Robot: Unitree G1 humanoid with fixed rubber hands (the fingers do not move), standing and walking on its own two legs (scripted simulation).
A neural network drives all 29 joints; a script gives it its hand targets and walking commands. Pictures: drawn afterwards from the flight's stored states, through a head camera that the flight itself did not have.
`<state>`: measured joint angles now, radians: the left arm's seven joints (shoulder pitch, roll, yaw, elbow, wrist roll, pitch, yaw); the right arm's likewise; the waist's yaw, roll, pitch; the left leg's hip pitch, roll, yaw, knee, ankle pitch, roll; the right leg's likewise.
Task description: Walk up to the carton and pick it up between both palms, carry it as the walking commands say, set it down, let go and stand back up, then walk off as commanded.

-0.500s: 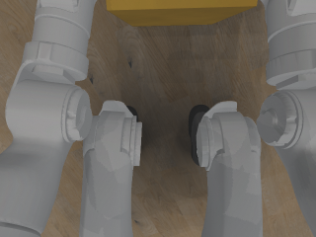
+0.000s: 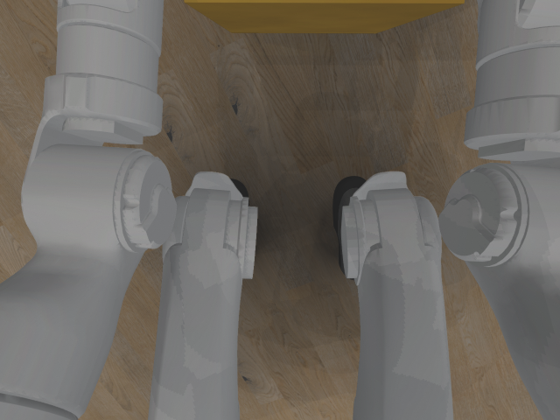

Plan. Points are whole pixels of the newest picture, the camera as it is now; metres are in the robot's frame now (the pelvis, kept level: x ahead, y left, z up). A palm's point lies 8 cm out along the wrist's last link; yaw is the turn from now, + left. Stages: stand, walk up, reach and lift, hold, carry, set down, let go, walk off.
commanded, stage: reach and lift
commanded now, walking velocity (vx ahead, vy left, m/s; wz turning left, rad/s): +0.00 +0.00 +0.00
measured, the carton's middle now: out of the picture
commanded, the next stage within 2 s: none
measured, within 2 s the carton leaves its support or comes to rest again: neither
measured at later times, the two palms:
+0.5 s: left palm out of the picture +0.55 +0.13 -0.09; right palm out of the picture +0.54 -0.16 -0.08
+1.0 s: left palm out of the picture +0.54 +0.14 -0.02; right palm out of the picture +0.52 -0.15 -0.01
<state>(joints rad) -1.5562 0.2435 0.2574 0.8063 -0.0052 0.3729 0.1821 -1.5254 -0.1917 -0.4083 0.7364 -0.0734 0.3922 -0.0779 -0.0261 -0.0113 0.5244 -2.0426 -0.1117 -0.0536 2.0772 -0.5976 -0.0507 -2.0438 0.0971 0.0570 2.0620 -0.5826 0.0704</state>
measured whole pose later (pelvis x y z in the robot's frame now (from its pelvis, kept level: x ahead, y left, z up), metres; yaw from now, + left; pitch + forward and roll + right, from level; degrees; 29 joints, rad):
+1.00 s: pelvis -0.02 +0.00 +0.09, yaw +0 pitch +25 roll -1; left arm -1.42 0.16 0.35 0.67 0.09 0.43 0.14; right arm -1.39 -0.11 -0.46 0.59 -0.11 0.45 -0.07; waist -0.02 0.00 0.52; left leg -1.71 -0.13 -0.08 1.76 -0.49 -0.06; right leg -1.70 0.11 0.09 1.74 -0.48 0.07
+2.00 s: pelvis +0.02 +0.00 +0.20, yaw +0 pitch +31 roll +0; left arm -0.95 -0.01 0.43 0.76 0.20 0.40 0.10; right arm -0.94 0.05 -0.49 0.70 -0.22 0.42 -0.04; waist -0.02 0.01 -0.06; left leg -1.44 -0.12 -0.11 1.34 -0.43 -0.04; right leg -1.44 0.10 0.12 1.33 -0.42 0.06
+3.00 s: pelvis +0.09 +0.00 +0.33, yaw +0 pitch +16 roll +0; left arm -0.46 -0.15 0.35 0.55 0.27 0.37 0.05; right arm -0.43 0.17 -0.39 0.51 -0.27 0.38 0.01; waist -0.02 0.00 -0.09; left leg -0.68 -0.08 -0.14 0.70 -0.29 -0.01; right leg -0.68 0.07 0.15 0.68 -0.27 0.03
